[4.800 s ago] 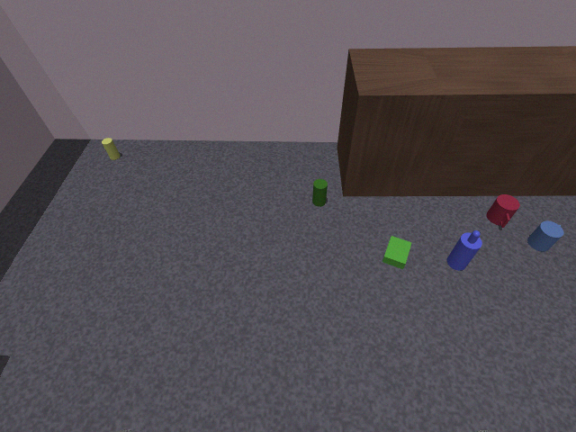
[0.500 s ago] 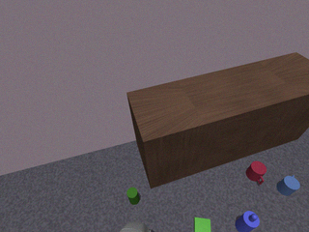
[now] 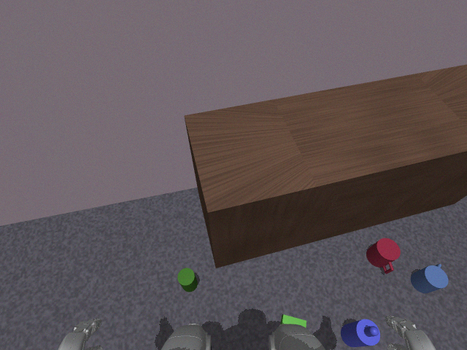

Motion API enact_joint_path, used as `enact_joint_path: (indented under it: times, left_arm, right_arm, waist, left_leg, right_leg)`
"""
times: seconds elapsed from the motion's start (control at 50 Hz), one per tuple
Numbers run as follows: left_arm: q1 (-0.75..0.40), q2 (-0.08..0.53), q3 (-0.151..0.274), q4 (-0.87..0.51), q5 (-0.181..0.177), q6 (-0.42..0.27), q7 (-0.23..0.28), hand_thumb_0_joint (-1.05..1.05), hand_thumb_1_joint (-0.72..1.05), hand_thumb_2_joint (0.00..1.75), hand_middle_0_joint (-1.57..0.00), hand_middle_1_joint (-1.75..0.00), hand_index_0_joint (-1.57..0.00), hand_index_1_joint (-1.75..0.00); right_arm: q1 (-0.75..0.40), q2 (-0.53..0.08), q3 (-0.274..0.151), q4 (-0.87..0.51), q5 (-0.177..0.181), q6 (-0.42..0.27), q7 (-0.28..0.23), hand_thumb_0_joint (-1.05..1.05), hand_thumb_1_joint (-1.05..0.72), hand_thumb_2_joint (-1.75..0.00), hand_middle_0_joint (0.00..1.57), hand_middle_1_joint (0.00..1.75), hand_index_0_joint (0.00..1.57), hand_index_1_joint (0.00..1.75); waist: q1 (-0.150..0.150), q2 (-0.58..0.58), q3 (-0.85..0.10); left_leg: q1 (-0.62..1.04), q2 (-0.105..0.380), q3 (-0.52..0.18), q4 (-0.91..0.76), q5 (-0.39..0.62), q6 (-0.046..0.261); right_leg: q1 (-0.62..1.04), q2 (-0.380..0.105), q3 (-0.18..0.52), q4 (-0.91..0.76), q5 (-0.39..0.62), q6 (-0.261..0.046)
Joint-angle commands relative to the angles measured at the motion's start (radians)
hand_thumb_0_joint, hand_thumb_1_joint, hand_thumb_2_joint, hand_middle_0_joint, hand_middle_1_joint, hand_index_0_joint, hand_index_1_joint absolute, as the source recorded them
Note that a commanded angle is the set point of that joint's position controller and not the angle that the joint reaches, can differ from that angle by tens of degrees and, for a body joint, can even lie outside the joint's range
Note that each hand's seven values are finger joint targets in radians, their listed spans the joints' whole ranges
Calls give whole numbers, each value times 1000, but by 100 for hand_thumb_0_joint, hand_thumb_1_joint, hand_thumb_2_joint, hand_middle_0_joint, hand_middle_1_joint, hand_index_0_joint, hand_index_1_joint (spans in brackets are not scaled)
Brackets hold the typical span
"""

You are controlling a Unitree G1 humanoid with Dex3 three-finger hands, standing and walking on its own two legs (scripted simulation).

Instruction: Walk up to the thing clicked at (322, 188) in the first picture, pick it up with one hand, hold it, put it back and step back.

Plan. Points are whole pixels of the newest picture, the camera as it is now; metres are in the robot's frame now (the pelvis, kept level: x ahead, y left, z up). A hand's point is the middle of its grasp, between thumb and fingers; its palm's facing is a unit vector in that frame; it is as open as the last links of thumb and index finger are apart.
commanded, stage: walk up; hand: left
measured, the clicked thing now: (188, 280) +0.36 +0.19 -0.70
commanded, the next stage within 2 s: stand in 1.06 s
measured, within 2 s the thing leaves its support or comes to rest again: neither
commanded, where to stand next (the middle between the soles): -0.01 +0.01 m, yaw +0 degrees
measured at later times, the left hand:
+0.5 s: hand out of the picture +0.08 +0.27 -0.14, palm faces -0.02 -0.92 -0.38, open 7.4 cm
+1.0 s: hand out of the picture +0.05 +0.26 -0.13, palm faces +0.01 -0.93 -0.36, open 7.4 cm
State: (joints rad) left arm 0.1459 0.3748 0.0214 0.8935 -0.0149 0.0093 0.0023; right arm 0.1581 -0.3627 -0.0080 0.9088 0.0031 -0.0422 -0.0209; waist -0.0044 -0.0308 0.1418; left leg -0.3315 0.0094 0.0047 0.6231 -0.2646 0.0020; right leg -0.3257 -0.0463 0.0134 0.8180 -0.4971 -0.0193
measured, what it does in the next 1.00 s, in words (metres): stands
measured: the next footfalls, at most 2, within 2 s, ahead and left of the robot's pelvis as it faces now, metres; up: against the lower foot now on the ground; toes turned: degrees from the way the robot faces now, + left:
none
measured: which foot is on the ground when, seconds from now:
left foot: down 0.00-1.00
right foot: down 0.00-1.00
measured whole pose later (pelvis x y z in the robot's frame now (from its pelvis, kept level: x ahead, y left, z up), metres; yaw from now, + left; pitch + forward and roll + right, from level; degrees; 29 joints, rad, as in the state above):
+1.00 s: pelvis -0.02 +0.00 +0.02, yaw +2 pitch -3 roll +0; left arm 0.09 0.36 0.01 1.15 0.02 -0.01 -0.01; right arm 0.05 -0.35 -0.02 1.15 0.00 0.02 0.03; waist 0.01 0.01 0.05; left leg -0.15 0.03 -0.01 0.37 -0.17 -0.02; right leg -0.13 -0.05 -0.02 0.34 -0.16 0.04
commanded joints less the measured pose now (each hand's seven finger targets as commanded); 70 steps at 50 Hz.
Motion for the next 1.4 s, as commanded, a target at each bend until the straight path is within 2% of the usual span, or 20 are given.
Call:
enact_joint_path:
  times: [0.0, 0.02, 0.04, 0.06, 0.08, 0.12, 0.18, 0.22, 0.26, 0.28, 0.3, 0.32, 0.34, 0.38, 0.4, 0.48, 0.58, 0.88, 1.06, 1.38]
  left_arm:
    - [149, 194, 60, 44, 6, -40, 30, 0, 90, 90, -20, -30, -20, -30]
    - [126, 260, 71, 39, 18, -51, 37, 0, 90, 90, -20, -30, -20, -30]
    - [82, 314, 81, 25, 22, -56, 41, 0, 90, 90, -20, -30, -20, -30]
    - [15, 364, 82, 14, 18, -50, 39, 0, 90, 90, -20, -30, -20, -30]
    - [-47, 359, 81, -2, 26, -50, 39, 0, 90, 90, -20, -30, -20, -30]
    - [-70, 277, 61, -2, 26, -54, 37, 0, 90, 90, -20, -30, -20, -30]
    - [-48, 272, 56, 21, 33, -60, 38, 0, 90, 90, -20, -30, -20, -30]
    - [-62, 281, 55, 16, 23, -49, 34, 0, 90, 90, -20, -30, -20, -30]
    - [-90, 233, 43, -5, 9, -38, 28, 0, 90, 90, -20, -30, -20, -30]
    - [-87, 187, 29, -12, -2, -34, 24, 0, 90, 90, -20, -30, -20, -30]
    - [-77, 190, 25, 16, -6, -26, 28, 0, 90, 90, -20, -30, -20, -30]
    - [-54, 198, 25, 54, 4, -28, 30, 0, 90, 90, -20, -30, -20, -30]
    - [-52, 209, 24, 71, 9, -36, 27, 0, 90, 90, -20, -30, -20, -30]
    - [-60, 249, 34, 82, 17, -46, 21, 0, 90, 90, -20, -30, -20, -30]
    - [-83, 260, 35, 78, 15, -47, 20, 0, 90, 90, -20, -30, -20, -30]
    - [-95, 224, 17, 115, 12, -39, 14, 0, 90, 90, -20, -30, -20, -30]
    - [-118, 226, 19, 152, 19, -42, 7, 0, 90, 90, -20, -30, -20, -30]
    - [-117, 204, 27, 192, 26, -49, 5, 0, 90, 90, -20, -30, -20, -30]
    - [-95, 200, 23, 193, 29, -46, 5, 0, 90, 90, -20, -30, -20, -30]
    - [-77, 196, 21, 172, 24, -44, 1, 0, 90, 90, -20, -30, -20, -30]
  right_arm:
    - [-47, -241, -52, -36, 15, 21, -5, 0, -90, -90, 20, 30, 20, 30]
    - [-67, -198, -42, -50, 26, 27, 1, 0, -90, -90, 20, 30, 20, 30]
    - [-64, -168, -33, -58, 21, 36, 3, 0, -90, -90, 20, 30, 20, 30]
    - [-57, -201, -51, -37, 13, 53, -4, 0, -90, -90, 20, 30, 20, 30]
    - [-40, -224, -65, -16, 2, 60, -2, 0, -90, -90, 20, 30, 20, 30]
    - [-60, -221, -64, 5, 10, 55, 14, 0, -90, -90, 20, 30, 20, 30]
    - [-74, -191, -56, 19, 13, 46, 24, 0, -90, -90, 20, 30, 20, 30]
    - [-37, -179, -54, 43, 3, 37, 20, 0, -90, -90, 20, 30, 20, 30]
    - [-19, -229, -75, 72, -13, 24, 12, 0, -90, -90, 20, 30, 20, 30]
    - [-38, -268, -81, 65, -21, 19, 9, 0, -90, -90, 20, 30, 20, 30]
    - [-103, -304, -77, 58, -6, 21, 13, 0, -90, -90, 20, 30, 20, 30]
    - [-170, -282, -71, 53, -1, 25, 18, 0, -90, -90, 20, 30, 20, 30]
    - [-197, -246, -57, 57, 1, 31, 22, 0, -90, -90, 20, 30, 20, 30]
    - [-171, -222, -46, 63, 2, 35, 22, 0, -90, -90, 20, 30, 20, 30]
    - [-137, -221, -45, 81, 2, 34, 22, 0, -90, -90, 20, 30, 20, 30]
    - [-192, -225, -41, 121, 3, 37, 29, 0, -90, -90, 20, 30, 20, 30]
    - [-192, -211, -34, 149, 2, 40, 34, 0, -90, -90, 20, 30, 20, 30]
    - [-173, -202, -40, 184, -1, 36, 32, 0, -90, -90, 20, 30, 20, 30]
    - [-151, -199, -45, 177, -17, 25, 31, 0, -90, -90, 20, 30, 20, 30]
    - [-125, -205, -44, 177, -9, 15, 22, 0, -90, -90, 20, 30, 20, 30]
  waist:
    - [57, 141, -232]
    - [57, 20, -225]
    - [44, -79, -187]
    - [28, -125, -170]
    - [3, -148, -137]
    - [-6, -91, -101]
    - [15, -167, -152]
    - [-4, -173, -203]
    - [-20, -61, -266]
    - [-2, 38, -283]
    - [11, 107, -273]
    - [39, 138, -235]
    - [49, 114, -222]
    - [22, 73, -228]
    - [5, 63, -230]
    - [21, 82, -175]
    - [10, 42, -136]
    - [7, 37, -173]
    - [3, -10, -150]
    - [3, 37, -195]
  left_leg:
    - [75, 145, -96, 59, 531, 110]
    - [-11, 81, -63, 135, 376, 53]
    - [-115, 7, -35, 176, 102, 9]
    - [-54, -6, -53, 262, -298, 14]
    - [-14, 29, -60, 322, -327, 9]
    - [-33, 20, -58, 244, -283, 18]
    - [-19, 9, -9, 90, -138, 16]
    - [67, 0, 16, -127, 0, 15]
    - [255, 83, -75, -210, 364, 43]
    - [318, 189, -201, -188, 507, 77]
    - [216, 243, -251, -170, 415, 164]
    - [111, 238, -236, -177, 326, 159]
    - [84, 178, -158, -163, 282, 110]
    - [125, 79, -62, -122, 225, 41]
    - [140, 73, -60, -133, 221, 30]
    - [145, 116, -124, -239, 123, 45]
    - [142, 101, -112, -291, 40, 30]
    - [211, 105, -90, -329, 134, 10]
    - [186, 116, -110, -354, 110, 10]
    - [229, 125, -87, -326, 276, 2]
  right_leg:
    - [208, 15, -17, -391, 440, 14]
    - [228, -90, 119, -374, 616, -23]
    - [210, -248, 300, -425, 670, -94]
    - [74, -379, 361, -434, 716, -223]
    - [7, -392, 372, -413, 715, -264]
    - [52, -256, 185, -351, 732, -188]
    - [170, -174, 120, -274, 872, -127]
    - [202, -157, 93, -203, 864, -106]
    - [99, -106, 36, -120, 648, -29]
    - [9, -39, 3, -107, 449, 5]
    - [62, -4, -17, -152, 239, 12]
    - [159, -21, -5, -215, 197, 5]
    - [195, -32, 15, -295, 272, 1]
    - [180, -96, 73, -344, 464, -21]
    - [176, -112, 80, -341, 478, -31]
    - [139, -60, 21, -390, 335, -2]
    - [149, -77, 47, -492, 286, 3]
    - [184, -86, 32, -550, 352, 14]
    - [178, -85, 37, -549, 281, 19]
    - [228, -89, 32, -513, 459, 13]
